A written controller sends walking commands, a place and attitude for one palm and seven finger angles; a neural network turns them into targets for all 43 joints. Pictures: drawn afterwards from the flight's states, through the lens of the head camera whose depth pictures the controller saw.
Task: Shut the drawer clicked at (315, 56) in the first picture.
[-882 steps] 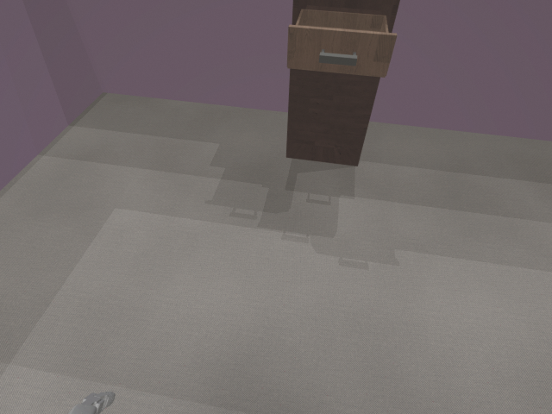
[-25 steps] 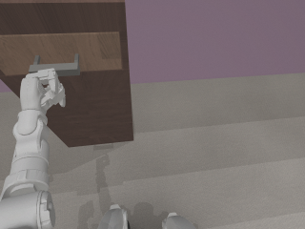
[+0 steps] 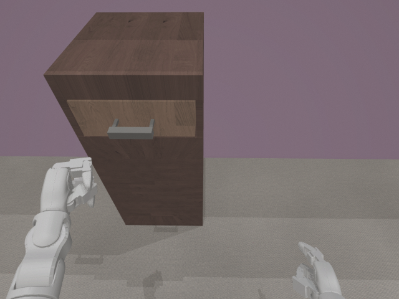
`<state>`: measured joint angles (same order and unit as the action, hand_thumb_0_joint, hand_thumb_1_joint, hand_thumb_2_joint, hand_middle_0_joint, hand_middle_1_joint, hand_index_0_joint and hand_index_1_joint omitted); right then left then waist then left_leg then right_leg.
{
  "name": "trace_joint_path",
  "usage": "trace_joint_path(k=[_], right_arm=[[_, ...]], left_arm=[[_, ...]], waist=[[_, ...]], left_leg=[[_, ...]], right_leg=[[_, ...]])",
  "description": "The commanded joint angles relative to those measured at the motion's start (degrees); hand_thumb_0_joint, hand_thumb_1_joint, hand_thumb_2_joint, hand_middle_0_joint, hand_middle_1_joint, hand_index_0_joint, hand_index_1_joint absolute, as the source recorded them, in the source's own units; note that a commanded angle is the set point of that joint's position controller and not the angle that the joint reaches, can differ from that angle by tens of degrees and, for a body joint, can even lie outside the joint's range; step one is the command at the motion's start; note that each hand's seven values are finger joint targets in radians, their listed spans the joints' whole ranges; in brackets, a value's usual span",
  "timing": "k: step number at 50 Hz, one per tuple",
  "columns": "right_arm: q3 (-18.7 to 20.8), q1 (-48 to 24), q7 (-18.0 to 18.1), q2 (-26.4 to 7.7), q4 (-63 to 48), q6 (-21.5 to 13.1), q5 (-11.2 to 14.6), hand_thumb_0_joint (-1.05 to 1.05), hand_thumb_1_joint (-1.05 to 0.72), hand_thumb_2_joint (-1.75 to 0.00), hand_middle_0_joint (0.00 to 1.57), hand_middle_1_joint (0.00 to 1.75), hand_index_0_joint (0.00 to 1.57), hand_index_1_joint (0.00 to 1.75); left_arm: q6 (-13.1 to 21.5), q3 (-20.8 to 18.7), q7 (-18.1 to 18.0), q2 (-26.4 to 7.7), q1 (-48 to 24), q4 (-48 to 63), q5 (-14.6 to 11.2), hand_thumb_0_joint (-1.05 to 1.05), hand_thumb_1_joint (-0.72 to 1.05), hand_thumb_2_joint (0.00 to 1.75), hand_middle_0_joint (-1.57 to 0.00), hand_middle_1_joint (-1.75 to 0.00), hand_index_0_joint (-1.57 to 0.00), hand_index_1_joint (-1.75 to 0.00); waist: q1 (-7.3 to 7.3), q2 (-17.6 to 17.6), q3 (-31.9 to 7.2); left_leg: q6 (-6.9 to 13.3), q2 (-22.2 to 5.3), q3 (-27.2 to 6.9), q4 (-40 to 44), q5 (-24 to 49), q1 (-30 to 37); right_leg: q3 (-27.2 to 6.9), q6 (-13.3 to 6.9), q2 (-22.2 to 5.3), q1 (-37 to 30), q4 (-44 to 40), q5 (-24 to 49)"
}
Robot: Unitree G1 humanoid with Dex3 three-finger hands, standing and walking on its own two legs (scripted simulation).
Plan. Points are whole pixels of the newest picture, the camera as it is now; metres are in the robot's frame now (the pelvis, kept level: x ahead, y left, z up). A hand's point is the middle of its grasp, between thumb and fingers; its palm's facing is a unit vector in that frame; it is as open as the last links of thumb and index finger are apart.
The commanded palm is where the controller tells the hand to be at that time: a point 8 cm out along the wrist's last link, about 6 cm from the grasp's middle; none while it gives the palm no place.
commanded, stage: draw the hand back to the body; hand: left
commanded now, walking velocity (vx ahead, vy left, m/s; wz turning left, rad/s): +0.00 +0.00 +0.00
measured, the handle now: (132, 127) +0.57 +0.24 -0.01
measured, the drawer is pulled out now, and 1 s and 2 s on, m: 0.00 0.00 0.00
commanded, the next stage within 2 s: step back with the hand held close in 0.68 s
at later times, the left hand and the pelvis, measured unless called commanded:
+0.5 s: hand (35, 219) +0.19 +0.23 +0.18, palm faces +0.36 -0.85 -0.38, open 3.2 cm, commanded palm +0.13 +0.28 +0.19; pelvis +0.00 +0.00 +0.02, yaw +0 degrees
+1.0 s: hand (37, 204) +0.21 +0.24 +0.18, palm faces +0.34 -0.82 -0.46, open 3.2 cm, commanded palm +0.14 +0.28 +0.19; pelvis +0.01 +0.00 +0.02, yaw -1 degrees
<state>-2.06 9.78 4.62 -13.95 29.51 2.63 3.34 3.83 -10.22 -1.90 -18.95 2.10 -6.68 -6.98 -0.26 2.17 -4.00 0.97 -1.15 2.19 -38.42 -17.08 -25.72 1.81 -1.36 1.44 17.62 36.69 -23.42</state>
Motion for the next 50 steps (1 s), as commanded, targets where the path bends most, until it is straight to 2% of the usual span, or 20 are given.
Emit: trace_joint_path(k=[1,2,3,6,8,9,13,16,18,23,29,32,34,36,40,41,42,43,45,50], right_arm=[[1.9,-5.3,1.2,-6.4,-7.5,-2.9,-0.5,0.00,-0.90,-0.90,0.20,0.30,0.20,0.30],[1.7,-5.8,1.2,-6.5,-7.4,-3.2,-0.6,0.00,-0.90,-0.90,0.20,0.30,0.20,0.30],[1.7,-6.1,1.3,-6.7,-7.0,-3.4,-0.7,0.00,-0.90,-0.90,0.20,0.30,0.20,0.30],[1.5,-6.4,1.0,-6.0,-6.7,-4.4,-1.0,0.00,-0.90,-0.90,0.20,0.30,0.20,0.30],[1.5,-6.8,0.8,-6.4,-6.5,-5.0,-1.4,0.00,-0.90,-0.90,0.20,0.30,0.20,0.30],[1.5,-6.6,0.6,-5.9,-6.5,-5.3,-1.4,0.00,-0.90,-0.90,0.20,0.30,0.20,0.30],[1.8,-7.2,0.2,-6.1,-6.1,-6.5,-1.9,0.00,-0.90,-0.90,0.20,0.30,0.20,0.30],[1.9,-7.2,-0.1,-5.5,-6.2,-7.2,-2.1,0.00,-0.90,-0.90,0.20,0.30,0.20,0.30],[2.2,-7.3,-0.2,-5.8,-5.9,-7.9,-2.3,0.00,-0.90,-0.90,0.20,0.30,0.20,0.30],[2.7,-7.2,-0.5,-5.3,-5.9,-9.4,-2.4,0.00,-0.90,-0.90,0.20,0.30,0.20,0.30],[3.0,-6.2,-0.2,-5.5,-5.2,-9.6,-2.2,0.00,-0.90,-0.90,0.20,0.30,0.20,0.30],[3.2,-6.3,0.2,-5.6,-5.3,-9.4,-2.3,0.00,-0.90,-0.90,0.20,0.30,0.20,0.30],[3.1,-6.5,0.5,-5.3,-5.5,-9.8,-2.4,0.00,-0.90,-0.90,0.20,0.30,0.20,0.30],[3.0,-6.6,0.4,-5.1,-5.6,-10.3,-2.6,0.00,-0.90,-0.90,0.20,0.30,0.20,0.30],[2.7,-6.6,0.3,-4.8,-5.4,-11.3,-2.6,0.00,-0.90,-0.90,0.20,0.30,0.20,0.30],[3.2,-5.8,-0.4,-6.3,-6.8,-9.5,-3.0,0.00,-0.90,-0.90,0.20,0.30,0.20,0.30],[3.3,-5.7,-0.5,-5.3,-5.2,-8.4,-3.2,0.00,-0.90,-0.90,0.20,0.30,0.20,0.30],[3.6,-6.3,-0.6,-5.5,-5.8,-7.8,-3.2,0.00,-0.90,-0.90,0.20,0.30,0.20,0.30],[4.2,-4.9,-1.1,-5.7,-6.1,-6.3,-3.1,0.00,-0.90,-0.90,0.20,0.30,0.20,0.30],[5.2,-4.9,-1.5,-5.8,-8.0,-3.6,-2.7,0.00,-0.90,-0.90,0.20,0.30,0.20,0.30]], left_arm=[[2.6,-4.6,-3.5,-10.6,-10.0,18.2,0.7,0.00,0.90,0.90,-1.40,-1.60,-1.40,-1.60],[2.6,-5.1,-3.9,-11.1,-9.4,19.9,0.9,0.00,0.90,0.90,-1.40,-1.60,-1.40,-1.60],[2.4,-5.6,-4.0,-11.7,-8.1,20.4,0.9,0.00,0.90,0.90,-1.40,-1.60,-1.40,-1.60],[2.4,-5.0,-4.4,-9.6,-1.8,24.7,1.0,0.00,0.90,0.90,-1.40,-1.60,-1.40,-1.60],[2.4,-6.5,-4.2,-10.7,2.2,26.6,1.1,0.00,0.90,0.90,-1.40,-1.60,-1.40,-1.60],[2.6,-5.3,-4.2,-9.0,3.7,29.1,0.9,0.00,0.90,0.90,-1.40,-1.60,-1.40,-1.60],[3.3,-8.5,-4.1,-11.0,10.1,33.8,1.1,0.00,0.90,0.90,-1.40,-1.60,-1.40,-1.60],[4.0,-9.2,-4.2,-10.2,15.3,38.7,1.0,0.00,0.90,0.90,-1.40,-1.60,-1.40,-1.60],[4.4,-11.1,-4.2,-11.7,18.1,40.8,1.1,0.00,0.90,0.90,-1.40,-1.60,-1.40,-1.60],[5.5,-12.8,-4.1,-11.4,25.3,45.7,1.2,0.00,0.90,0.90,-1.40,-1.60,-1.40,-1.60],[5.2,-10.6,-4.0,-7.8,25.7,42.1,1.1,0.00,0.90,0.90,-1.40,-1.60,-1.40,-1.60],[5.4,-11.3,-4.3,-8.6,23.6,41.8,1.3,0.00,0.90,0.90,-1.40,-1.60,-1.40,-1.60],[5.8,-11.4,-4.5,-9.3,22.4,44.1,1.4,0.00,0.90,0.90,-1.40,-1.60,-1.40,-1.60],[6.1,-12.0,-4.8,-9.9,22.7,45.9,1.5,0.00,0.90,0.90,-1.40,-1.60,-1.40,-1.60],[6.0,-12.1,-5.1,-10.3,23.9,47.8,1.7,0.00,0.90,0.90,-1.40,-1.60,-1.40,-1.60],[8.7,-21.3,-5.5,-19.1,15.4,53.6,2.4,0.00,0.90,0.90,-1.40,-1.60,-1.40,-1.60],[9.0,-18.6,-5.0,-14.7,21.9,46.4,2.6,0.00,0.90,0.90,-1.40,-1.60,-1.40,-1.60],[9.3,-18.5,-4.8,-15.0,22.6,46.3,2.9,0.00,0.90,0.90,-1.40,-1.60,-1.40,-1.60],[8.9,-15.0,-4.1,-10.0,28.1,42.4,3.0,0.00,0.90,0.90,-1.40,-1.60,-1.40,-1.60],[8.6,-15.2,-3.5,-10.0,33.7,43.7,2.7,0.00,0.90,0.90,-1.40,-1.60,-1.40,-1.60]], waist=[[0.12,0.8,-7.5],[-0.11,1.7,-6.9],[-0.31,-0.2,-6.3],[-0.75,1.6,-5.3],[-1.46,1.8,-4.1],[-1.11,2.9,-4.0],[-2.02,0.0,-1.4],[-2.24,2.1,-1.5],[-2.61,0.4,-0.7],[-3.01,0.7,0.8],[-1.74,-1.2,5.8],[-2.16,-3.1,5.0],[-2.43,-0.1,3.2],[-3.02,0.4,0.6],[-3.30,2.8,-0.4],[-1.13,1.4,4.2],[-0.75,-1.7,5.0],[-0.94,-1.8,5.2],[-0.37,-2.1,2.5],[-0.58,-1.5,-3.7]], left_leg=[[1.6,0.0,-1.9,8.5,9.6,17.8],[1.6,0.1,-2.1,9.4,9.2,18.7],[1.8,0.1,-2.0,10.0,9.2,19.2],[1.5,-0.1,-2.1,12.0,11.4,21.7],[1.5,0.1,-2.0,13.1,12.1,22.8],[1.3,-0.1,-2.1,13.7,12.4,23.1],[1.3,-0.1,-2.1,15.3,13.0,24.1],[1.3,-0.1,-1.8,15.7,13.5,24.6],[1.2,-0.1,-1.6,15.8,13.3,25.1],[1.1,-0.3,-1.5,15.6,13.4,24.9],[1.3,-0.4,-1.2,15.7,9.2,23.5],[1.7,-0.2,-1.1,15.5,9.0,23.5],[1.6,0.0,-1.0,15.3,9.6,24.4],[1.7,0.2,-1.2,14.9,12.0,24.9],[1.3,0.2,-1.0,14.1,15.7,25.3],[2.4,-0.8,-1.5,11.7,13.3,21.8],[2.4,-0.7,-1.9,10.5,13.6,21.0],[2.2,-0.5,-1.4,10.5,14.0,21.5],[2.1,-1.7,-1.3,10.9,19.8,21.0],[2.3,-3.7,-1.5,12.0,30.5,22.8]], right_leg=[[-1.8,0.1,-0.8,-0.4,-10.9,17.6],[-2.0,0.1,-0.8,-0.5,-12.1,16.9],[-2.2,0.2,-0.5,-1.2,-13.5,16.5],[-1.6,-0.1,-0.8,-3.8,-14.4,18.2],[-1.6,0.0,-0.4,-4.0,-16.4,18.4],[-1.5,-0.2,-0.8,-5.7,-16.0,18.6],[-1.3,0.0,-0.3,-6.0,-18.7,18.7],[-1.2,0.0,-0.8,-7.7,-18.5,19.2],[-1.4,0.1,-0.4,-7.1,-20.2,18.6],[-1.2,0.1,-0.4,-7.0,-20.5,18.8],[-1.6,0.6,-0.9,-4.4,-21.2,14.7],[-1.7,0.8,-1.2,-4.7,-21.2,14.3],[-2.1,0.5,-1.5,-5.8,-20.8,15.1],[-2.1,0.3,-1.6,-7.5,-19.9,18.0],[-1.8,0.2,-1.6,-8.6,-18.8,22.4],[-7.8,1.1,-4.7,-3.8,-21.7,28.4],[-7.7,1.2,-5.9,-3.7,-21.2,31.6],[-8.2,1.6,-5.9,-2.5,-21.6,33.7],[-6.0,2.1,-5.8,-5.8,-18.3,37.2],[-3.3,3.0,-4.2,-7.4,-14.7,36.3]])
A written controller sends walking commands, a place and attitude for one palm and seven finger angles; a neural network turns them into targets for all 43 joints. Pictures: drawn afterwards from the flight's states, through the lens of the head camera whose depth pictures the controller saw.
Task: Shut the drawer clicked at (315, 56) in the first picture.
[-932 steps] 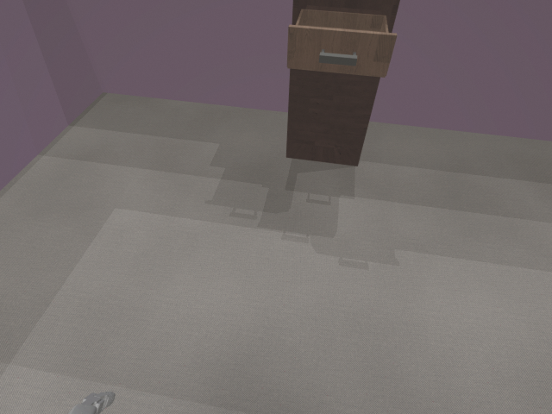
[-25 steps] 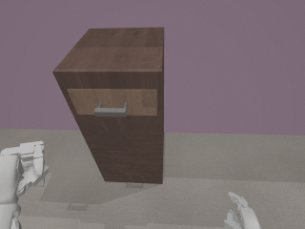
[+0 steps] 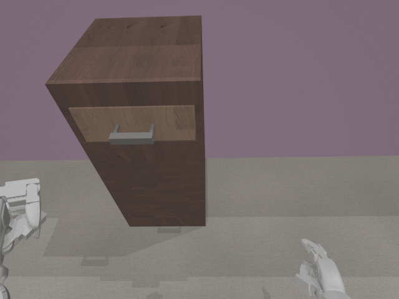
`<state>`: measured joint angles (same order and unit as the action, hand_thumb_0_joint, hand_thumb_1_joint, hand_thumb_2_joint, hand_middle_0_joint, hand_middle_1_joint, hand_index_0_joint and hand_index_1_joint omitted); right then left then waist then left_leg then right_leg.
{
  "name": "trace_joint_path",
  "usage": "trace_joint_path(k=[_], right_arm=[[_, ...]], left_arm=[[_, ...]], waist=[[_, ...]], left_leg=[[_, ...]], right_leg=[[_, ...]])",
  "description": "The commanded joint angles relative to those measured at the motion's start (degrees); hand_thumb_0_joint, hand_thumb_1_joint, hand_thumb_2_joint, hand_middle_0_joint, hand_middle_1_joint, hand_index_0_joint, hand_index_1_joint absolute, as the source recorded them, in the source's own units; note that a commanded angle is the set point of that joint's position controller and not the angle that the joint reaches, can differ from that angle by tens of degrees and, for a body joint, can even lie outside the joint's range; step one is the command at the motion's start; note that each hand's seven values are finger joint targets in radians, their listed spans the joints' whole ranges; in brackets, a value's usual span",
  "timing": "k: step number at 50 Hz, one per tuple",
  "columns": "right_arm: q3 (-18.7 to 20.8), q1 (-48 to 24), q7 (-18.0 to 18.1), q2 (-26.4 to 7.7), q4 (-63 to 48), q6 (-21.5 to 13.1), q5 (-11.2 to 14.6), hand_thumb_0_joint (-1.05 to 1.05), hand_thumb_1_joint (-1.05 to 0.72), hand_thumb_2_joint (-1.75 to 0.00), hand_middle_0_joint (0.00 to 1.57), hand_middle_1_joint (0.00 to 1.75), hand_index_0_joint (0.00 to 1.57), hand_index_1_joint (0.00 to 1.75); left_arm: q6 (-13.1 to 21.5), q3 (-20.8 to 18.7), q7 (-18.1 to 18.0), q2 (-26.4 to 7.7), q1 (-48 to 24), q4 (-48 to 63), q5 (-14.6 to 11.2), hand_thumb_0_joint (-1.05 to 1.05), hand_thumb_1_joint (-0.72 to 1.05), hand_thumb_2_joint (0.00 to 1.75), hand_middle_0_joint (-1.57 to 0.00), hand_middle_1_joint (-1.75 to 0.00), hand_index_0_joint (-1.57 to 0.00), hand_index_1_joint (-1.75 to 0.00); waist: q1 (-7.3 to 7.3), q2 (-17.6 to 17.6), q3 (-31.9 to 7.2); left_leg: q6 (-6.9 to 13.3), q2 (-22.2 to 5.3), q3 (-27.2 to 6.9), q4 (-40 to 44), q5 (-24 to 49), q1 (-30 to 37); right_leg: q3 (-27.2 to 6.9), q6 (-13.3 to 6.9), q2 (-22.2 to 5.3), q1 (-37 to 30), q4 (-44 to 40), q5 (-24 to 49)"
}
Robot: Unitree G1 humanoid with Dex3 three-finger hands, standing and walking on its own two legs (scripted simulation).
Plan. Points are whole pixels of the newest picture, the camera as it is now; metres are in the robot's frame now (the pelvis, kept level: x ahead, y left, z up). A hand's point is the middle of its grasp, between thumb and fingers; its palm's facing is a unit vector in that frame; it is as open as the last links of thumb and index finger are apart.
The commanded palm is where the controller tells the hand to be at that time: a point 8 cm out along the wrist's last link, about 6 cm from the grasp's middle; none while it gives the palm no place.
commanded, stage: step back with the hand held close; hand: left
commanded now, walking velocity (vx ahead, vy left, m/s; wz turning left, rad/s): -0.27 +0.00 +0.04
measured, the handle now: (133, 133) +0.56 +0.25 -0.03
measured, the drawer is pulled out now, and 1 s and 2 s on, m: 0.00 0.00 0.00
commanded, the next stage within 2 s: stop stepping back and stand still in 1.04 s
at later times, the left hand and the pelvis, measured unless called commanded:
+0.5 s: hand out of the picture +0.10 +0.27 +0.15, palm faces +0.36 -0.79 -0.50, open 3.2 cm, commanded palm +0.04 +0.31 +0.17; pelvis -0.08 +0.02 -0.01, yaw +2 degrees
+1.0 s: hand out of the picture +0.02 +0.28 +0.17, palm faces +0.36 -0.83 -0.43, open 3.2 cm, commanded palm -0.05 +0.31 +0.17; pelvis -0.17 +0.03 -0.01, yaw +0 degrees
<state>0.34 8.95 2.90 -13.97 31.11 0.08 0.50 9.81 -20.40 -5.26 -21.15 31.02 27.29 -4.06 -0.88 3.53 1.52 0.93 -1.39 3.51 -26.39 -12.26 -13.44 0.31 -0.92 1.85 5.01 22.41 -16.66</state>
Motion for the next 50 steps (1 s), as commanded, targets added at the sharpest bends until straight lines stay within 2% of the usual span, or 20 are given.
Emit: trace_joint_path(k=[1,3,8,10,13,20,27,28,30,32,34,36,37,38,39,40,42,44,47,50], right_arm=[[2.9,-4.3,0.4,-5.6,-10.0,-0.8,0.2,0.00,-0.90,-0.90,0.20,0.30,0.20,0.30],[2.9,-5.3,0.7,-5.6,-10.9,-0.3,0.1,0.00,-0.90,-0.90,0.20,0.30,0.20,0.30],[2.9,-4.1,1.2,-5.9,-11.9,-0.5,0.1,0.00,-0.90,-0.90,0.20,0.30,0.20,0.30],[2.9,-3.2,1.2,-5.6,-11.9,-0.8,0.2,0.00,-0.90,-0.90,0.20,0.30,0.20,0.30],[3.2,-3.0,1.4,-6.1,-11.2,-1.9,-0.1,0.00,-0.90,-0.90,0.20,0.30,0.20,0.30],[3.1,-2.8,1.7,-6.4,-10.6,-4.1,0.1,0.00,-0.90,-0.90,0.20,0.30,0.20,0.30],[3.1,-2.5,2.1,-6.5,-10.0,-6.3,-0.8,0.00,-0.90,-0.90,0.20,0.30,0.20,0.30],[3.1,-2.6,2.2,-6.6,-9.8,-6.5,-0.9,0.00,-0.90,-0.90,0.20,0.30,0.20,0.30],[2.9,-1.7,1.9,-5.6,-9.0,-6.5,-0.9,0.00,-0.90,-0.90,0.20,0.30,0.20,0.30],[3.5,-0.6,1.5,-5.4,-6.9,-6.0,-0.9,0.00,-0.90,-0.90,0.20,0.30,0.20,0.30],[3.7,-0.1,1.2,-4.5,-5.7,-5.2,-0.9,0.00,-0.90,-0.90,0.20,0.30,0.20,0.30],[3.4,-0.8,1.3,-4.8,-5.7,-4.7,-0.7,0.00,-0.90,-0.90,0.20,0.30,0.20,0.30],[3.2,-1.6,1.6,-5.5,-6.3,-4.8,-0.7,0.00,-0.90,-0.90,0.20,0.30,0.20,0.30],[3.2,-3.1,2.2,-6.3,-6.9,-5.4,-0.9,0.00,-0.90,-0.90,0.20,0.30,0.20,0.30],[3.2,-3.4,2.4,-7.0,-7.1,-6.1,-1.1,0.00,-0.90,-0.90,0.20,0.30,0.20,0.30],[3.2,-3.0,2.3,-5.4,-7.0,-7.0,-1.7,0.00,-0.90,-0.90,0.20,0.30,0.20,0.30],[4.2,-1.5,1.3,-5.2,-6.5,-7.8,-1.9,0.00,-0.90,-0.90,0.20,0.30,0.20,0.30],[4.5,-2.6,0.1,-5.4,-7.1,-8.1,-1.7,0.00,-0.90,-0.90,0.20,0.30,0.20,0.30],[3.9,-1.9,-1.0,-4.8,-5.5,-8.9,-1.5,0.00,-0.90,-0.90,0.20,0.30,0.20,0.30],[3.0,0.1,-1.0,-4.1,-3.4,-10.0,-2.1,0.00,-0.90,-0.90,0.20,0.30,0.20,0.30]], left_arm=[[2.8,-6.0,-0.4,-8.8,5.4,11.1,-0.3,0.00,0.90,0.90,-1.40,-1.60,-1.40,-1.60],[3.0,-8.3,-0.8,-11.6,6.2,14.3,-0.6,0.00,0.90,0.90,-1.40,-1.60,-1.40,-1.60],[3.4,-9.8,-2.2,-13.4,8.2,20.1,-0.7,0.00,0.90,0.90,-1.40,-1.60,-1.40,-1.60],[3.4,-8.9,-2.6,-12.1,9.1,20.3,-0.6,0.00,0.90,0.90,-1.40,-1.60,-1.40,-1.60],[3.9,-9.3,-2.9,-12.1,9.8,19.7,-0.6,0.00,0.90,0.90,-1.40,-1.60,-1.40,-1.60],[5.7,-7.9,-3.3,-9.5,7.6,15.6,0.4,0.00,0.90,0.90,-1.40,-1.60,-1.40,-1.60],[7.0,-8.1,-3.7,-10.2,4.1,19.5,1.7,0.00,0.90,0.90,-1.40,-1.60,-1.40,-1.60],[7.0,-9.1,-3.8,-11.4,3.8,20.6,1.8,0.00,0.90,0.90,-1.40,-1.60,-1.40,-1.60],[7.4,-8.2,-4.2,-11.1,3.8,20.8,1.4,0.00,0.90,0.90,-1.40,-1.60,-1.40,-1.60],[7.7,-7.6,-4.8,-10.9,3.0,19.4,1.1,0.00,0.90,0.90,-1.40,-1.60,-1.40,-1.60],[7.4,-6.4,-5.4,-9.8,1.8,17.9,1.3,0.00,0.90,0.90,-1.40,-1.60,-1.40,-1.60],[7.1,-6.3,-5.5,-10.4,-0.5,17.7,1.4,0.00,0.90,0.90,-1.40,-1.60,-1.40,-1.60],[7.3,-6.4,-5.4,-10.7,-1.3,18.4,1.4,0.00,0.90,0.90,-1.40,-1.60,-1.40,-1.60],[7.5,-7.0,-5.3,-11.2,-1.7,19.4,1.4,0.00,0.90,0.90,-1.40,-1.60,-1.40,-1.60],[8.0,-9.1,-5.3,-11.8,0.0,19.4,2.2,0.00,0.90,0.90,-1.40,-1.60,-1.40,-1.60],[8.1,-10.0,-5.1,-11.8,0.1,19.1,3.0,0.00,0.90,0.90,-1.40,-1.60,-1.40,-1.60],[8.8,-11.3,-4.6,-12.5,1.1,20.1,2.7,0.00,0.90,0.90,-1.40,-1.60,-1.40,-1.60],[8.4,-10.0,-4.4,-10.9,4.0,20.8,2.1,0.00,0.90,0.90,-1.40,-1.60,-1.40,-1.60],[8.1,-8.1,-4.2,-10.0,6.8,24.2,0.6,0.00,0.90,0.90,-1.40,-1.60,-1.40,-1.60],[8.8,-7.6,-3.8,-10.5,6.8,25.0,-0.4,0.00,0.90,0.90,-1.40,-1.60,-1.40,-1.60]], waist=[[-0.02,-4.1,-10.3],[-0.59,-3.5,-12.0],[-0.51,1.7,-13.6],[-0.13,2.4,-13.2],[0.12,3.9,-11.3],[1.26,1.5,-4.2],[1.13,1.4,-4.5],[1.21,1.5,-5.0],[1.59,-3.2,-5.1],[2.44,-8.3,-5.3],[3.12,-10.5,-5.0],[3.38,-10.0,-2.9],[3.19,-4.5,-0.4],[2.87,3.6,0.9],[1.97,12.8,-1.9],[1.59,14.9,-5.3],[1.47,7.8,-7.8],[0.91,4.4,-8.9],[0.74,9.0,-12.1],[1.05,13.2,-14.9]], left_leg=[[2.4,-3.6,-2.9,-0.3,27.0,10.5],[2.4,-3.3,-2.6,-0.5,27.5,10.3],[2.2,-3.9,-3.8,-0.3,27.4,6.8],[2.1,-4.5,-4.6,0.4,25.4,5.4],[2.1,-4.9,-5.7,2.5,16.6,2.2],[3.3,-6.5,-10.6,9.7,-17.1,-15.6],[3.1,-5.7,-11.1,8.9,-22.8,-18.1],[2.9,-4.9,-10.6,7.3,-21.5,-16.6],[1.3,-1.7,-7.9,-1.1,-15.0,-8.9],[-0.6,1.6,-5.2,-15.1,-9.0,0.8],[-1.0,2.0,-4.9,-19.6,-7.7,3.4],[-0.6,1.2,-5.8,-12.3,-7.3,3.4],[0.5,-0.9,-9.5,-4.1,-10.8,-0.2],[2.4,-5.4,-16.2,8.0,-15.1,-8.1],[6.3,-14.0,-27.2,18.0,-26.1,-20.3],[8.6,-18.0,-31.2,22.3,-31.7,-26.1],[9.3,-18.8,-27.7,20.2,-26.7,-23.7],[8.6,-16.3,-22.0,15.7,-20.5,-17.3],[4.5,-11.9,-16.1,17.1,-16.7,-6.5],[0.8,-10.1,-13.6,18.0,-11.0,1.7]], right_leg=[[-1.8,2.6,-4.5,4.7,0.0,30.4],[-1.9,2.6,-4.5,4.6,0.4,31.5],[-1.7,2.1,-3.4,3.9,3.0,26.8],[-1.3,2.1,-3.0,4.1,3.9,23.0],[-1.1,1.9,-2.0,5.5,3.7,16.3],[-2.3,1.4,-0.8,2.2,5.7,2.2],[-3.8,0.7,-0.3,4.3,4.6,-6.4],[-5.1,0.3,-0.7,5.7,3.2,-6.8],[-9.2,-1.5,-4.4,14.7,-2.5,-8.8],[-15.4,-4.8,-11.2,27.2,-9.3,-11.5],[-15.3,-6.0,-14.4,30.8,-9.8,-9.4],[-10.1,-3.5,-11.0,31.2,-6.4,-8.4],[-7.5,-1.5,-6.9,30.3,-2.4,-10.4],[-4.1,0.9,-1.4,24.1,5.8,-9.3],[-1.5,2.2,3.1,11.3,21.6,-5.2],[-3.1,2.0,4.4,5.5,35.7,-6.7],[-5.2,1.8,4.3,7.5,45.7,-8.5],[-3.9,1.7,3.6,11.2,42.5,-9.5],[1.7,0.9,4.0,12.8,29.8,-14.4],[4.0,-0.4,4.5,10.3,13.2,-17.8]])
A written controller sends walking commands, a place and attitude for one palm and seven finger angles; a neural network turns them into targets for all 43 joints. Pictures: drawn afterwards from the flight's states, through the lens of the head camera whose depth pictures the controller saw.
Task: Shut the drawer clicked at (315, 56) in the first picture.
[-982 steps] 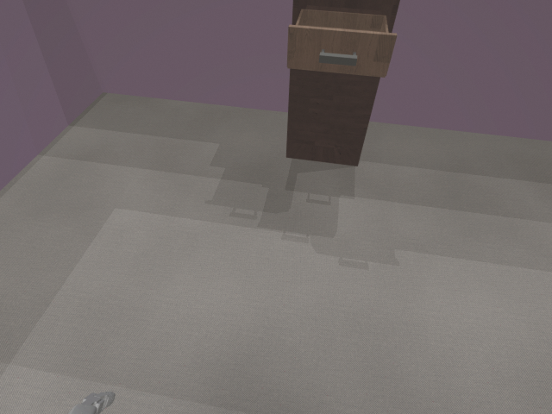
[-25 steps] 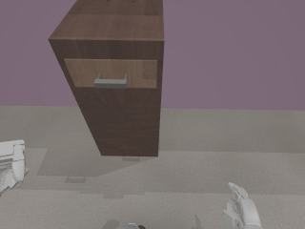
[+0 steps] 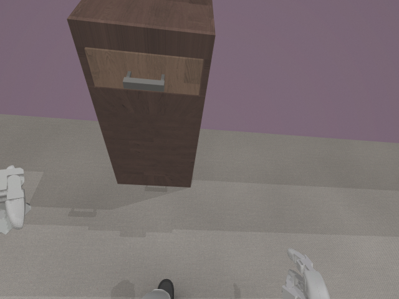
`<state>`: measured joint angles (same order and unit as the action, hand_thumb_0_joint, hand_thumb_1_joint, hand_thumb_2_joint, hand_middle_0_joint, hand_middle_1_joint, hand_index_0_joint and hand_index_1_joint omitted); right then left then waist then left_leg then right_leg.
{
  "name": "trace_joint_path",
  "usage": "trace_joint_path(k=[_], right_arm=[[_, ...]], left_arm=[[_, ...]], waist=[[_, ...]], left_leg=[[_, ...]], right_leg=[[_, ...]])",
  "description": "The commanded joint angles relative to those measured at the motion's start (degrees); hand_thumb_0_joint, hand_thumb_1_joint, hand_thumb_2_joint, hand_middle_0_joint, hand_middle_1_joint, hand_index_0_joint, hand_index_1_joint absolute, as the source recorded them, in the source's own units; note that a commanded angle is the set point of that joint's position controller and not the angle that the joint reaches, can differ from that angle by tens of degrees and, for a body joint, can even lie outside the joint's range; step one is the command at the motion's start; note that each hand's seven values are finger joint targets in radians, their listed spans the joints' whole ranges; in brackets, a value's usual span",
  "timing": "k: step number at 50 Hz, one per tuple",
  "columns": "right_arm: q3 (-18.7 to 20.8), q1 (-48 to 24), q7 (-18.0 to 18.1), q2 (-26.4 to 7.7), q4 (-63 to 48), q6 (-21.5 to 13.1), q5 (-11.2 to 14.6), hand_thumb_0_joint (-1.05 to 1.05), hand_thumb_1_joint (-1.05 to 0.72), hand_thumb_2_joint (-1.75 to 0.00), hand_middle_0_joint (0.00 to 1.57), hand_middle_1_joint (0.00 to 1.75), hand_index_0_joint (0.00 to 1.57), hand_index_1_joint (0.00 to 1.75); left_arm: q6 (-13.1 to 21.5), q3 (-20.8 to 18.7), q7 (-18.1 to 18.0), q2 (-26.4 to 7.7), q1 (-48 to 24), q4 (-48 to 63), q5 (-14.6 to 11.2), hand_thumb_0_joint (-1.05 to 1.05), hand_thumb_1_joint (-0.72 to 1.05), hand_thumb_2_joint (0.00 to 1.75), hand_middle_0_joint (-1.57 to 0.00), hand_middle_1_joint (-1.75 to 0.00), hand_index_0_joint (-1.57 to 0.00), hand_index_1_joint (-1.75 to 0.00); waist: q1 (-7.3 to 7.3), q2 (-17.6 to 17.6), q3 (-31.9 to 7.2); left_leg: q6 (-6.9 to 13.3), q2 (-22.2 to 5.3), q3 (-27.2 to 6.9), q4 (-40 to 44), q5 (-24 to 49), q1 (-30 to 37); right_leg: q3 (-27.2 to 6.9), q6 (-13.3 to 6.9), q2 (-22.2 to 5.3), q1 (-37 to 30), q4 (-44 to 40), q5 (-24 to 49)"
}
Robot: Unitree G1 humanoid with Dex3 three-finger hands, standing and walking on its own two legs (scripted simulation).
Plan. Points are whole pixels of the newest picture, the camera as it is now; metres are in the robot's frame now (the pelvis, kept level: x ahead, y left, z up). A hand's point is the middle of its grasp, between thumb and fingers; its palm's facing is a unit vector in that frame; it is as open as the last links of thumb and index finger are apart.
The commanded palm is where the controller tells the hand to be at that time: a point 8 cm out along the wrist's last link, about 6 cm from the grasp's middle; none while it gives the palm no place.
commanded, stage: step back with the hand held close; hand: left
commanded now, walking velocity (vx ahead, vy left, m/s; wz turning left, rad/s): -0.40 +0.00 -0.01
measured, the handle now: (145, 80) +0.73 +0.22 -0.02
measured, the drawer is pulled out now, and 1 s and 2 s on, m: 0.00 0.00 0.00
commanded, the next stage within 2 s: stop stepping back and stand still in 0.04 s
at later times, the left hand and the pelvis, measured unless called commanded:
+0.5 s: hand out of the picture +0.08 +0.23 +0.16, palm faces +0.34 -0.84 -0.41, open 3.2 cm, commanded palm +0.05 +0.27 +0.18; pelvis -0.10 -0.01 +0.00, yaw -3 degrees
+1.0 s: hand out of the picture +0.07 +0.27 +0.15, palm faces +0.40 -0.81 -0.43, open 3.2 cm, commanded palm none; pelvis -0.11 +0.03 +0.00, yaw +1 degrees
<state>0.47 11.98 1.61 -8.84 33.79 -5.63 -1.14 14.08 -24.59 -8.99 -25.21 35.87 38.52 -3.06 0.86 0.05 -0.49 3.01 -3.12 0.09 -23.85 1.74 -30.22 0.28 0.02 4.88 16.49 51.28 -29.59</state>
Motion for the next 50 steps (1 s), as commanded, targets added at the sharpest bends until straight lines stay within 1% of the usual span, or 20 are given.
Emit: trace_joint_path(k=[1,6,8,11,13,14,16,18,19,23,27,30,33,37,38,40,41,48,49,50], right_arm=[[2.8,-2.4,0.2,-9.1,-5.0,-4.3,-0.9,0.00,-0.90,-0.90,0.20,0.30,0.20,0.30],[1.8,-3.2,1.4,-7.5,-3.7,-1.6,-0.3,0.00,-0.90,-0.90,0.20,0.30,0.20,0.30],[2.2,-5.6,2.0,-8.5,-4.7,-2.6,0.9,0.00,-0.90,-0.90,0.20,0.30,0.20,0.30],[2.1,-5.3,2.9,-10.2,-7.7,-1.0,1.3,0.00,-0.90,-0.90,0.20,0.30,0.20,0.30],[1.8,-5.9,2.5,-10.7,-7.5,-2.5,1.9,0.00,-0.90,-0.90,0.20,0.30,0.20,0.30],[1.7,-5.7,2.8,-10.8,-7.7,-2.0,1.5,0.00,-0.90,-0.90,0.20,0.30,0.20,0.30],[1.7,-6.4,3.0,-10.2,-8.0,-0.5,1.1,0.00,-0.90,-0.90,0.20,0.30,0.20,0.30],[3.1,-5.7,2.4,-9.5,-8.2,1.2,2.0,0.00,-0.90,-0.90,0.20,0.30,0.20,0.30],[3.3,-6.6,2.2,-10.7,-6.9,1.1,1.8,0.00,-0.90,-0.90,0.20,0.30,0.20,0.30],[1.8,-6.7,2.5,-8.5,-7.3,-1.4,2.0,0.00,-0.90,-0.90,0.20,0.30,0.20,0.30],[2.8,-3.3,4.0,-9.9,-4.9,-5.2,0.9,0.00,-0.90,-0.90,0.20,0.30,0.20,0.30],[3.2,-1.8,3.9,-11.7,-6.9,-5.7,1.2,0.00,-0.90,-0.90,0.20,0.30,0.20,0.30],[2.8,-1.5,2.6,-9.5,-5.2,-6.4,0.7,0.00,-0.90,-0.90,0.20,0.30,0.20,0.30],[2.5,-4.1,1.3,-9.6,-6.9,-4.4,1.6,0.00,-0.90,-0.90,0.20,0.30,0.20,0.30],[2.6,-4.2,1.3,-9.2,-7.4,-3.5,1.6,0.00,-0.90,-0.90,0.20,0.30,0.20,0.30],[3.0,-5.4,1.2,-8.7,-7.9,-1.4,1.2,0.00,-0.90,-0.90,0.20,0.30,0.20,0.30],[3.4,-5.0,1.2,-9.2,-7.3,-1.1,1.2,0.00,-0.90,-0.90,0.20,0.30,0.20,0.30],[1.3,-6.0,3.3,-7.9,-6.6,-2.5,0.9,0.00,-0.90,-0.90,0.20,0.30,0.20,0.30],[3.0,1.2,-3.9,-13.1,7.8,-3.0,0.2,0.00,-0.90,-0.90,0.20,0.30,0.20,0.30],[2.9,2.4,-3.6,-12.3,4.9,0.8,0.3,0.00,-0.90,-0.90,0.20,0.30,0.20,0.30]], left_arm=[[4.9,-4.0,0.1,-7.2,1.4,13.2,-1.6,0.00,0.90,0.90,-1.40,-1.60,-1.40,-1.60],[7.2,-8.4,0.3,-13.0,-2.7,13.4,-1.9,0.00,0.90,0.90,-1.40,-1.60,-1.40,-1.60],[6.9,-7.5,0.8,-12.3,-5.3,12.9,-2.1,0.00,0.90,0.90,-1.40,-1.60,-1.40,-1.60],[1.4,-6.7,1.6,-8.6,2.9,6.7,-2.6,0.00,0.90,0.90,-1.40,-1.60,-1.40,-1.60],[1.2,-4.8,1.7,-6.8,-0.8,3.6,-3.1,0.00,0.90,0.90,-1.40,-1.60,-1.40,-1.60],[0.3,-5.3,1.0,-6.1,2.4,-1.9,-3.0,0.00,0.90,0.90,-1.40,-1.60,-1.40,-1.60],[-0.9,-6.1,0.7,-6.8,2.5,-1.7,-1.6,0.00,0.90,0.90,-1.40,-1.60,-1.40,-1.60],[-0.2,-6.7,0.7,-9.4,2.4,2.2,-1.2,0.00,0.90,0.90,-1.40,-1.60,-1.40,-1.60],[-0.1,-3.6,0.5,-7.1,0.0,5.1,-1.1,0.00,0.90,0.90,-1.40,-1.60,-1.40,-1.60],[1.9,-1.5,0.5,-6.5,-6.6,8.0,0.8,0.00,0.90,0.90,-1.40,-1.60,-1.40,-1.60],[2.7,-0.6,-1.8,-4.3,-7.6,4.9,2.0,0.00,0.90,0.90,-1.40,-1.60,-1.40,-1.60],[3.2,-2.5,-2.2,-6.0,-8.1,9.9,1.8,0.00,0.90,0.90,-1.40,-1.60,-1.40,-1.60],[2.7,-4.5,-1.4,-7.1,-5.4,10.2,1.3,0.00,0.90,0.90,-1.40,-1.60,-1.40,-1.60],[0.8,-3.1,-0.9,-3.8,3.3,6.2,0.9,0.00,0.90,0.90,-1.40,-1.60,-1.40,-1.60],[0.7,-3.8,-0.9,-4.3,5.5,4.8,0.9,0.00,0.90,0.90,-1.40,-1.60,-1.40,-1.60],[-0.3,-4.3,-0.9,-6.1,2.5,3.3,0.8,0.00,0.90,0.90,-1.40,-1.60,-1.40,-1.60],[-0.1,-3.0,-0.7,-5.0,-1.2,3.2,0.6,0.00,0.90,0.90,-1.40,-1.60,-1.40,-1.60],[1.5,-1.3,-1.9,-4.6,-5.9,5.9,1.2,0.00,0.90,0.90,-1.40,-1.60,-1.40,-1.60],[-9.4,18.4,6.7,9.1,-8.7,-41.7,6.5,0.00,0.90,0.90,-1.40,-1.60,-1.40,-1.60],[-13.2,17.9,8.0,10.3,-5.2,-42.9,5.0,0.00,0.90,0.90,-1.36,-1.56,-1.36,-1.56]], waist=[[-0.73,17.0,-13.5],[0.38,-1.7,-10.1],[0.12,-9.4,-10.4],[0.24,7.0,-10.7],[0.04,12.8,-4.4],[-0.82,12.1,0.0],[-1.36,11.3,1.7],[-1.67,-14.7,2.0],[-0.75,-15.0,8.1],[1.12,-5.9,4.4],[-0.29,0.2,1.1],[-0.29,16.2,-3.6],[0.28,12.4,-3.5],[-0.46,7.8,-3.1],[-0.68,3.9,-2.9],[-0.58,-13.7,1.8],[-0.20,-13.1,4.8],[0.29,-3.9,-0.2],[4.17,4.8,0.7],[1.81,15.0,-2.0]], left_leg=[[-2.8,-8.4,-9.7,15.1,-22.2,19.8],[-4.5,0.5,1.3,-16.3,-14.1,27.7],[-3.9,3.4,2.2,-17.9,-15.8,24.0],[1.3,-1.3,-5.6,-3.8,12.5,30.1],[3.9,-8.0,-16.1,9.8,-11.6,22.0],[1.5,-8.4,-17.0,17.1,-34.8,10.2],[-3.5,-3.1,-9.3,14.2,-40.4,-2.8],[-5.5,8.1,0.4,-33.1,-25.1,7.5],[-4.8,5.9,-2.8,-43.7,-20.3,0.1],[-2.9,-0.7,0.0,-25.9,-19.3,3.6],[-0.6,2.3,3.7,-2.4,-17.5,18.9],[6.1,-11.9,-17.1,2.9,-6.2,29.8],[6.9,-12.6,-18.1,6.4,-9.0,22.8],[2.3,-6.9,-5.4,1.8,-31.5,4.4],[0.6,-3.2,-1.5,-4.7,-34.6,0.6],[-2.4,3.5,2.5,-31.0,-31.9,-6.9],[-2.7,2.2,0.3,-38.5,-28.8,-6.2],[-1.6,2.0,5.2,-5.1,-17.1,17.7],[-0.8,-2.7,-2.2,-10.6,-1.4,17.7],[3.6,-9.4,-13.8,-5.0,3.2,16.4]], right_leg=[[4.1,-2.0,1.0,-3.1,-22.8,-4.3],[-6.7,-5.2,-17.6,9.8,-40.8,27.0],[-2.0,-3.3,-15.7,5.7,-32.9,38.6],[3.8,1.8,-3.6,3.8,-15.8,31.9],[0.4,1.2,-0.7,3.4,-10.9,-3.0],[1.9,-0.4,-0.3,-2.0,-14.9,-8.1],[3.4,-2.5,-0.9,-12.2,-25.8,-3.7],[-23.0,-8.3,-21.7,15.3,-47.8,-19.9],[-24.7,-9.9,-25.5,18.1,-48.7,-14.5],[-6.3,-7.0,-17.7,6.4,-38.4,2.9],[-6.1,-5.7,-14.5,2.1,-30.7,9.1],[1.7,0.2,-5.1,10.5,-9.7,7.4],[1.3,0.3,-5.1,7.8,-5.6,-0.8],[3.5,-0.4,-4.4,-11.1,-21.9,8.9],[-0.9,-1.8,-6.4,-12.8,-26.2,5.6],[-30.3,-10.1,-22.9,-4.0,-43.2,-17.4],[-30.4,-11.0,-24.4,0.6,-44.9,-15.8],[-4.5,-6.4,-14.8,2.2,-32.1,5.3],[3.2,-2.4,-15.7,11.5,-12.3,25.2],[2.2,0.8,-8.0,13.3,-4.0,9.7]])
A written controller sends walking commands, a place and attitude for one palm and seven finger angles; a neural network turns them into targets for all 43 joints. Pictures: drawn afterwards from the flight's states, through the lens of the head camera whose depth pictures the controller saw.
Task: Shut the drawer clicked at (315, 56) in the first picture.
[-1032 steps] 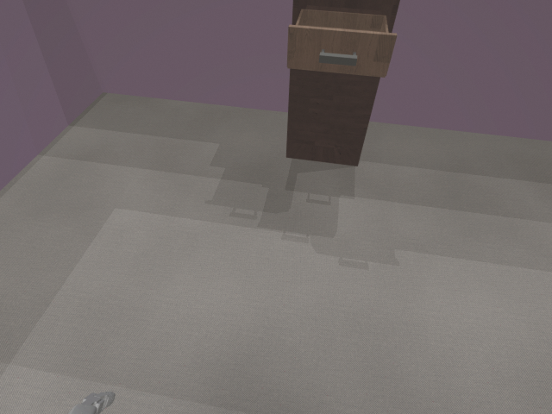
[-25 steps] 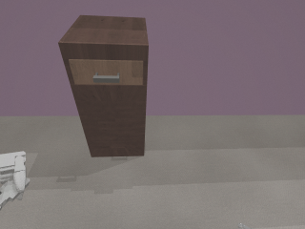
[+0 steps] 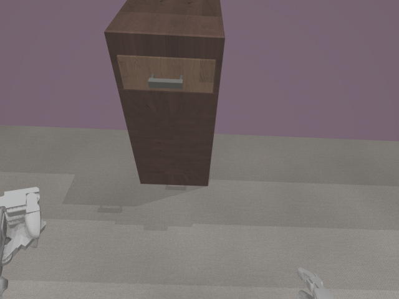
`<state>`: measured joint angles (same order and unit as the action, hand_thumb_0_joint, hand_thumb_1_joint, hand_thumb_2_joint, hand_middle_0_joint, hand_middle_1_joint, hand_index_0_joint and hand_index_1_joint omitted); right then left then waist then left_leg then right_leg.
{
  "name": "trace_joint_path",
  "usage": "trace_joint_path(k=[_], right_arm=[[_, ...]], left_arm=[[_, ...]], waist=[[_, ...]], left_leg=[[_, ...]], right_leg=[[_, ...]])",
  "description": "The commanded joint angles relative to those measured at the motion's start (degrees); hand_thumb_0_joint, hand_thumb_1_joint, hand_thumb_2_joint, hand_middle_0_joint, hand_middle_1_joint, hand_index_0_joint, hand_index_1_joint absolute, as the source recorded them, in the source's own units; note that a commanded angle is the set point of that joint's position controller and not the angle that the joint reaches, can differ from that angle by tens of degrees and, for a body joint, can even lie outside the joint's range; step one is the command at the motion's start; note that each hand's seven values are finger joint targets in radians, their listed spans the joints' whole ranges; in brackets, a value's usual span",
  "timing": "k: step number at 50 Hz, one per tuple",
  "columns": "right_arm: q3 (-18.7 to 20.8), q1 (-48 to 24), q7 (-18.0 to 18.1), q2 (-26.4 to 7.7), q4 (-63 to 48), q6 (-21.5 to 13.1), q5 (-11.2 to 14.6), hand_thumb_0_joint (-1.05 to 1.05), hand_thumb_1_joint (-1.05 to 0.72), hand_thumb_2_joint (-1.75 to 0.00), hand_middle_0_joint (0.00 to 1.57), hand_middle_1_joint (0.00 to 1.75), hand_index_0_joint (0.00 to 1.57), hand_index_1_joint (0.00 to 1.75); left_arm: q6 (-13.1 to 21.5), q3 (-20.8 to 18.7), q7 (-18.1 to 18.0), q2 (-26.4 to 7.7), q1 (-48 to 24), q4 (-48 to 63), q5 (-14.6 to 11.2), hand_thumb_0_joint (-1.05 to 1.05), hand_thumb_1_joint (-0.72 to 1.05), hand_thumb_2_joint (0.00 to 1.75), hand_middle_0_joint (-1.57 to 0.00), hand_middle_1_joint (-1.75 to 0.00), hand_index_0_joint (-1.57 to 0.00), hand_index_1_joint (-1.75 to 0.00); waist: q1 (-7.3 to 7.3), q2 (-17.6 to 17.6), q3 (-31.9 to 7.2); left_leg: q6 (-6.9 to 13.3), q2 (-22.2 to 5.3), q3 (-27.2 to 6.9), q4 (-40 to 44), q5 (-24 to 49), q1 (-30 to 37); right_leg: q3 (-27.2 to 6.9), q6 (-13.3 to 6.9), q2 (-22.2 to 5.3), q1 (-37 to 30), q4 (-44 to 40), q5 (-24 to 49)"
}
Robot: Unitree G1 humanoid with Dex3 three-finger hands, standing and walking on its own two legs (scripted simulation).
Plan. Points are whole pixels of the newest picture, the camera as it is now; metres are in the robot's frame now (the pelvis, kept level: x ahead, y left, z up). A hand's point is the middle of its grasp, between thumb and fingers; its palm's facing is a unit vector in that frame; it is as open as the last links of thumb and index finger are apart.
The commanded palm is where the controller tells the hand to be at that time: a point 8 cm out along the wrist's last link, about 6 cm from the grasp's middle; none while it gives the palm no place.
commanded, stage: let the arm hang, fingers relaxed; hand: left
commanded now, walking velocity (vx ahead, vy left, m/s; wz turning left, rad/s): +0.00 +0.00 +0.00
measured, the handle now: (166, 80) +0.85 +0.17 -0.02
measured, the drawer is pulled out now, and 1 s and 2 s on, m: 0.00 0.00 0.00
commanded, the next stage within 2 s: look to check the result in 1.08 s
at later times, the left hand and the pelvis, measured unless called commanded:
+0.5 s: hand out of the picture +0.03 +0.21 -0.16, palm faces +0.06 -0.97 -0.24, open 4.7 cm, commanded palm none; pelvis +0.00 +0.01 +0.01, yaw +2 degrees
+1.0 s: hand out of the picture -0.02 +0.16 -0.17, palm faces +0.07 -0.99 -0.15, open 7.4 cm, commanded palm none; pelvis +0.01 +0.02 +0.01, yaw +1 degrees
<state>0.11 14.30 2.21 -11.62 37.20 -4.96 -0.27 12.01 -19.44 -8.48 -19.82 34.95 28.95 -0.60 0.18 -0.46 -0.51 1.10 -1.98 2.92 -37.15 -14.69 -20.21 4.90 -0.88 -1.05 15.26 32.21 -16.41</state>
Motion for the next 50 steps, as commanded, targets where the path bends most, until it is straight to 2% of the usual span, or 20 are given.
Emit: trace_joint_path(k=[1,2,3,4,6,8,9,10,11,12,13,14,17,19,20,22,29,35,43,50], right_arm=[[3.7,0.1,-3.4,-11.3,-0.4,1.5,-1.1,0.00,-0.90,-0.90,0.20,0.30,0.20,0.30],[3.5,-1.3,-3.0,-10.7,-1.3,2.0,-2.0,0.00,-0.90,-0.90,0.20,0.30,0.20,0.30],[3.3,-1.4,-2.5,-10.5,-2.2,1.1,-2.9,0.00,-0.90,-0.90,0.20,0.30,0.20,0.30],[3.0,-0.5,-2.0,-10.7,-1.8,1.1,-3.3,0.00,-0.90,-0.90,0.20,0.30,0.20,0.30],[2.8,-1.9,-1.3,-10.9,-0.1,1.8,-3.2,0.00,-0.90,-0.90,0.20,0.30,0.20,0.30],[2.5,-4.7,-1.0,-10.9,1.6,2.7,-2.2,0.00,-0.90,-0.90,0.20,0.30,0.20,0.30],[2.3,-4.9,-1.1,-9.1,2.8,3.2,-1.5,0.00,-0.90,-0.90,0.20,0.30,0.20,0.30],[2.0,-3.6,-1.5,-5.9,3.5,3.7,-0.6,0.00,-0.90,-0.90,0.20,0.30,0.20,0.30],[1.7,-2.9,-1.7,-4.1,4.0,4.3,-0.3,0.00,-0.90,-0.90,0.20,0.30,0.20,0.30],[1.9,-1.4,-1.9,-3.9,5.7,4.7,-0.6,0.00,-0.90,-0.90,0.20,0.30,0.20,0.30],[2.0,-0.3,-1.9,-3.8,7.4,5.3,-0.8,0.00,-0.90,-0.90,0.20,0.30,0.20,0.30],[2.4,0.5,-1.8,-2.5,9.2,5.7,-1.4,0.00,-0.90,-0.90,0.20,0.30,0.20,0.30],[1.8,3.4,-1.4,-1.9,12.9,5.1,-1.1,0.00,-0.90,-0.90,0.20,0.30,0.20,0.30],[1.8,2.6,-1.2,-3.2,14.3,5.2,-1.1,0.00,-0.90,-0.90,0.20,0.30,0.20,0.30],[1.7,2.2,-1.1,-3.0,15.3,5.2,-1.1,0.00,-0.90,-0.90,0.20,0.30,0.20,0.30],[1.6,2.8,-0.9,-3.1,16.8,5.2,-1.1,0.00,-0.90,-0.90,0.20,0.30,0.20,0.30],[1.4,6.0,-0.4,-2.3,21.4,4.6,-0.8,0.00,-0.90,-0.90,0.20,0.30,0.20,0.30],[1.2,7.8,-0.1,-0.9,24.1,4.6,-0.7,0.00,-0.90,-0.90,0.20,0.30,0.20,0.30],[1.2,8.8,0.2,0.2,26.0,4.6,-0.5,0.00,-0.90,-0.90,0.20,0.30,0.20,0.30],[1.2,9.7,0.3,1.4,26.9,4.5,-0.6,0.00,-0.90,-0.90,0.20,0.30,0.20,0.30]], left_arm=[[-12.4,12.9,7.6,5.5,-5.5,-31.7,2.8,0.00,0.90,0.90,-1.32,-1.51,-1.32,-1.51],[-12.4,13.4,7.8,5.0,-9.3,-31.7,3.2,0.00,0.90,0.90,-1.28,-1.47,-1.28,-1.47],[-11.9,14.0,8.0,5.1,-12.8,-33.8,2.9,0.00,0.90,0.90,-1.24,-1.43,-1.24,-1.43],[-11.7,14.4,8.1,5.0,-15.5,-37.3,2.7,0.00,0.90,0.90,-1.20,-1.38,-1.20,-1.38],[-11.9,15.1,8.1,4.8,-16.4,-45.4,2.3,0.00,0.90,0.90,-1.12,-1.30,-1.12,-1.30],[-12.0,15.3,8.1,3.1,-13.7,-54.2,2.2,0.00,0.90,0.90,-1.04,-1.21,-1.04,-1.21],[-11.7,15.2,8.1,2.0,-11.9,-58.6,2.1,0.00,0.90,0.90,-1.00,-1.17,-1.00,-1.17],[-11.4,15.0,7.7,-1.2,-11.2,-61.7,2.3,0.00,0.90,0.90,-0.96,-1.12,-0.96,-1.12],[-11.2,15.4,7.7,-3.1,-12.6,-64.1,2.2,0.00,0.90,0.90,-0.92,-1.08,-0.92,-1.08],[-11.1,16.0,7.9,-3.7,-16.0,-65.9,2.2,0.00,0.90,0.90,-0.88,-1.04,-0.88,-1.04],[-11.2,16.3,7.7,-2.5,-18.7,-67.6,2.1,0.00,0.90,0.90,-0.84,-0.99,-0.84,-0.99],[-10.9,15.5,7.3,0.7,-19.8,-68.7,2.1,0.00,0.90,0.90,-0.80,-0.95,-0.80,-0.95],[-10.8,16.4,6.9,2.7,-19.6,-73.6,1.4,0.00,0.90,0.90,-0.68,-0.82,-0.68,-0.82],[-11.5,16.9,6.8,3.5,-19.4,-76.0,1.3,0.00,0.90,0.90,-0.60,-0.73,-0.60,-0.73],[-11.8,17.0,6.8,3.5,-19.3,-77.6,1.3,0.00,0.90,0.90,-0.56,-0.69,-0.56,-0.69],[-11.8,17.2,6.9,3.6,-18.5,-80.5,1.2,0.00,0.90,0.90,-0.48,-0.60,-0.48,-0.60],[-11.6,17.7,6.7,4.8,-16.4,-87.0,1.1,0.00,0.90,0.90,-0.20,-0.30,-0.20,-0.30],[-11.5,18.1,6.4,6.4,-15.0,-90.6,1.2,0.00,0.90,0.90,-0.20,-0.30,-0.20,-0.30],[-11.4,18.3,6.1,8.0,-13.1,-93.3,1.2,0.00,0.90,0.90,-0.20,-0.30,-0.20,-0.30],[-11.2,18.3,5.9,9.1,-12.5,-94.2,1.2,0.00,0.90,0.90,-0.20,-0.30,-0.20,-0.30]], waist=[[3.17,17.6,0.4],[2.80,11.5,-1.0],[2.52,2.6,-2.6],[2.64,0.1,-4.8],[0.94,-1.0,-7.5],[-1.85,3.0,-9.1],[-2.83,3.1,-9.2],[-2.55,-3.4,-8.6],[-1.12,-5.3,-5.4],[0.49,-1.4,-3.6],[1.55,-1.5,-2.2],[1.79,-2.0,0.0],[1.65,3.1,-2.3],[0.55,3.6,-0.3],[0.22,4.8,1.6],[-0.07,3.1,3.5],[-0.07,1.8,2.5],[0.15,0.9,5.4],[0.14,2.4,6.6],[0.23,1.2,6.2]], left_leg=[[10.2,-15.5,-22.3,13.2,21.1,4.0],[11.8,-17.2,-24.8,14.3,18.4,1.6],[12.6,-17.0,-27.6,13.3,25.6,2.3],[12.8,-16.2,-26.2,12.0,34.1,5.3],[12.0,-14.3,-19.3,9.7,40.5,9.2],[7.3,-9.5,-11.8,7.5,31.4,5.8],[4.6,-5.9,-9.0,5.3,20.5,1.7],[1.7,-0.2,-5.3,1.5,2.3,-4.0],[-0.3,2.9,-2.5,-1.5,-10.2,-4.6],[-0.5,3.0,-1.9,-3.1,-11.8,-0.9],[-0.6,2.5,-2.2,-3.6,-9.2,3.3],[-0.5,1.7,-2.9,-2.3,-4.8,4.1],[0.7,-0.9,-5.6,7.2,8.6,9.3],[1.6,-3.8,-8.4,11.5,5.4,6.3],[1.8,-3.7,-9.3,13.8,1.7,4.5],[1.8,-3.8,-9.6,16.2,-1.3,3.7],[1.9,-4.0,-9.1,19.2,-1.3,6.6],[1.8,-3.6,-8.3,19.6,-1.1,6.9],[1.7,-3.6,-7.8,19.6,-0.9,7.7],[1.7,-3.3,-7.2,19.1,0.5,7.9]], right_leg=[[-3.1,2.5,0.1,17.6,23.8,-19.0],[-5.2,2.0,-0.1,18.8,29.2,-20.7],[-7.8,1.8,-0.5,18.5,30.6,-17.5],[-7.7,1.9,-0.6,17.1,30.1,-17.2],[-7.0,2.3,-0.4,12.7,22.1,-15.1],[-4.8,2.2,0.6,0.8,7.1,-4.3],[-6.4,1.8,0.1,-6.3,-0.9,5.0],[-16.4,-0.2,-5.7,-9.9,-6.1,9.1],[-25.7,-4.2,-13.6,-4.5,-12.1,8.2],[-25.7,-7.7,-15.9,0.2,-14.2,3.5],[-23.3,-7.8,-13.1,4.7,-15.4,-2.3],[-21.2,-7.2,-11.1,6.1,-14.4,0.8],[-13.3,-4.4,-6.2,2.0,-9.1,10.3],[-10.0,-2.4,-3.4,0.4,-9.8,4.3],[-9.7,-2.2,-2.9,-0.2,-10.5,1.4],[-9.8,-2.3,-2.5,-0.9,-11.8,0.4],[-9.0,-2.2,-2.8,-2.9,-12.5,2.6],[-9.0,-2.0,-2.9,-1.4,-13.1,2.2],[-9.1,-1.9,-2.8,-0.3,-12.9,2.3],[-9.5,-2.0,-3.0,-0.9,-13.1,3.3]])
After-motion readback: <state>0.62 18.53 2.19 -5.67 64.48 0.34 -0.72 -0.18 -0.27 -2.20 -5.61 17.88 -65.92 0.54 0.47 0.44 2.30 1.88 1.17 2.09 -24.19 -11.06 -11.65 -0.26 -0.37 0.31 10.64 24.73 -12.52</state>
